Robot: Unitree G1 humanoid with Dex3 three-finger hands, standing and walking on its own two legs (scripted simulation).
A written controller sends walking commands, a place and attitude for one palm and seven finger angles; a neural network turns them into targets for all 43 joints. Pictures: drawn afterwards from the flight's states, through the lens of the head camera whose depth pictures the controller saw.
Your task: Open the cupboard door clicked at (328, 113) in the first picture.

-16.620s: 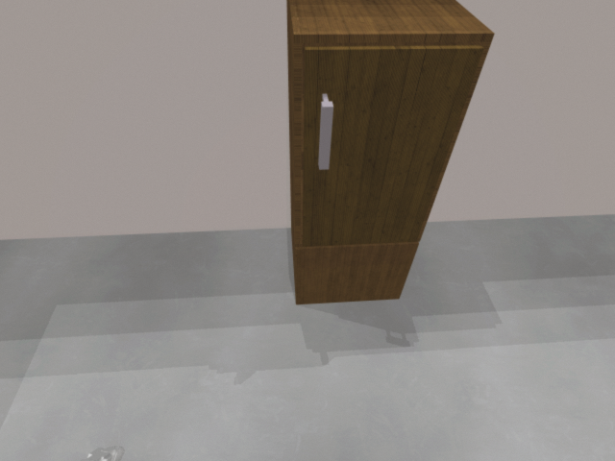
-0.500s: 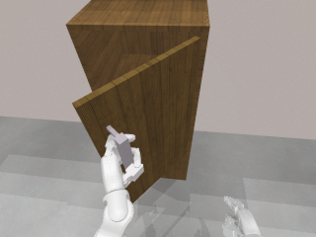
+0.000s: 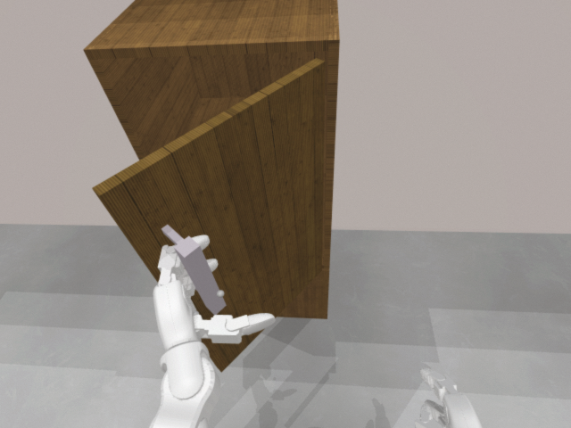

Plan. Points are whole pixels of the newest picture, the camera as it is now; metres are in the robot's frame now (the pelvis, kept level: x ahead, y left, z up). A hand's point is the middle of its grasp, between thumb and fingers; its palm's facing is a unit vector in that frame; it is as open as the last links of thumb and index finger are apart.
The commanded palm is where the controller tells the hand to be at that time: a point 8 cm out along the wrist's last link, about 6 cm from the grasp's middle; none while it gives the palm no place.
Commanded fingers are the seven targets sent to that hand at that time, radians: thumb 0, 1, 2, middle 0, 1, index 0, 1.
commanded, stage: open thumb and fingers to let go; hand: left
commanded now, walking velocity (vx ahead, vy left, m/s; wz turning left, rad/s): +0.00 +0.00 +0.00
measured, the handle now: (194, 271) +0.32 +0.14 +0.06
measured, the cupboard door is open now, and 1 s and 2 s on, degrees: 51 50 50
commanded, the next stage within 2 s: slide the hand sideways off the handle in 0.22 s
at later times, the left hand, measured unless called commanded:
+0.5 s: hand (203, 313) +0.26 +0.12 +0.06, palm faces -0.11 -0.99 -0.13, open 16.1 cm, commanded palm +0.24 +0.16 +0.06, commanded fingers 0.00 -0.50 0.30 -0.15 -0.30 -0.15 -0.30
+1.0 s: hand (173, 336) +0.23 +0.15 +0.07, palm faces -0.13 -0.99 +0.03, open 16.2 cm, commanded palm +0.20 +0.20 +0.06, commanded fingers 0.00 -0.50 0.30 -0.15 -0.30 -0.15 -0.30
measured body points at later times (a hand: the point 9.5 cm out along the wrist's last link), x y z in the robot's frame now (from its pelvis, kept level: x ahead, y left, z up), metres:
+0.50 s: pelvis -0.02 +0.05 +0.00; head +0.01 +0.02 +0.44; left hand +0.26 +0.17 +0.07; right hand +0.16 -0.17 -0.10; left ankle +0.02 +0.17 -0.69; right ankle +0.00 -0.01 -0.69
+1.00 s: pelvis +0.00 +0.12 -0.01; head +0.03 +0.11 +0.44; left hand +0.23 +0.20 +0.07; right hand +0.18 -0.09 -0.08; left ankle +0.02 +0.17 -0.69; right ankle +0.00 -0.01 -0.69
